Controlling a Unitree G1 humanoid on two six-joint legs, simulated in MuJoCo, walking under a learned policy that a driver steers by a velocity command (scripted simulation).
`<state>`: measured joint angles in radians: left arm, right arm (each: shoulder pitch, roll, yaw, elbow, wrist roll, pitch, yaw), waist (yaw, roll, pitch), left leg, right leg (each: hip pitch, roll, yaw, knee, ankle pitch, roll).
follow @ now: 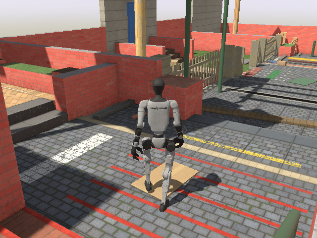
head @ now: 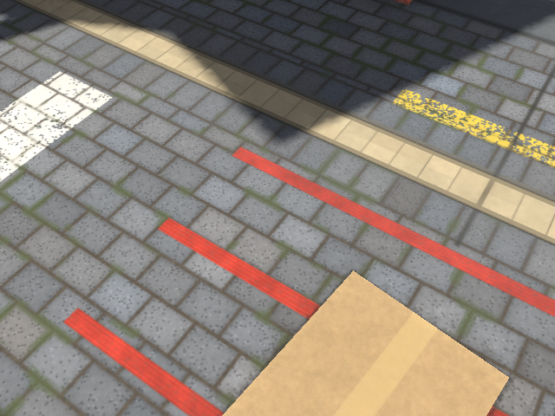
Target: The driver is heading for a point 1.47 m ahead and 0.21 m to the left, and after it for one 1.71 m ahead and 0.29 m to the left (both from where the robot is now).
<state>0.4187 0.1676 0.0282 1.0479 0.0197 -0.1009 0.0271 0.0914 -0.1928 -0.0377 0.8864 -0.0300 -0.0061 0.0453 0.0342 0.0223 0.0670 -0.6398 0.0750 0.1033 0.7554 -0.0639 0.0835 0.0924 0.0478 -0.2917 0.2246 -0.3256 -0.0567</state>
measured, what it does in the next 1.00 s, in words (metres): walks ahead, turning left: left foot, then right foot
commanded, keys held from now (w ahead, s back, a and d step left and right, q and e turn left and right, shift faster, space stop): w+q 0.50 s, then w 0.10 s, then no key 0.40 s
